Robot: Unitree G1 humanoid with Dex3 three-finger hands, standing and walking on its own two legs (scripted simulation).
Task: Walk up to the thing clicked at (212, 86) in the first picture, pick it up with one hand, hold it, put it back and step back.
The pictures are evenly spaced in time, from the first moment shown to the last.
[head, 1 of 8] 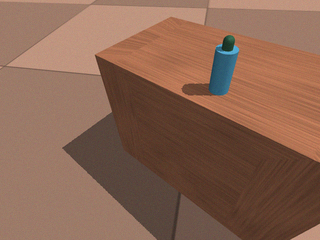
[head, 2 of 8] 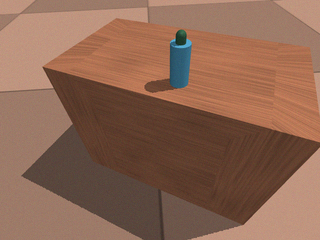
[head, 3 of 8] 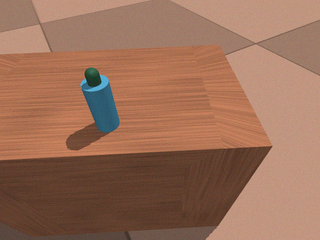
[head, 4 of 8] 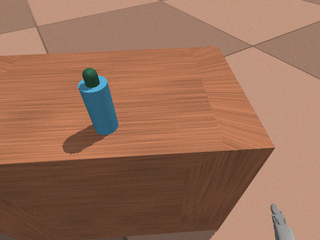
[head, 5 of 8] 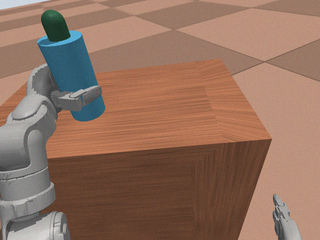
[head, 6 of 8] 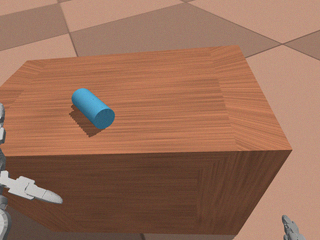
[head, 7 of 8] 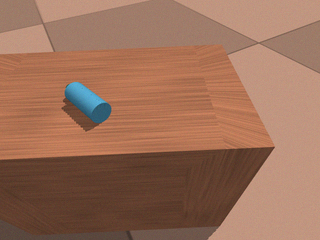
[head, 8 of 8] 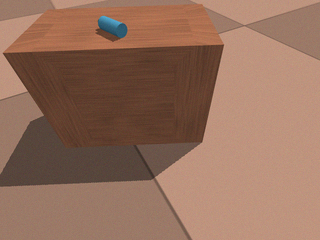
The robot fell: no
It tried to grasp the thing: yes
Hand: left
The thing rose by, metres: 0.21
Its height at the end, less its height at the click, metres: -0.06
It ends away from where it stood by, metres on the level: 0.12
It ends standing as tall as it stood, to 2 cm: no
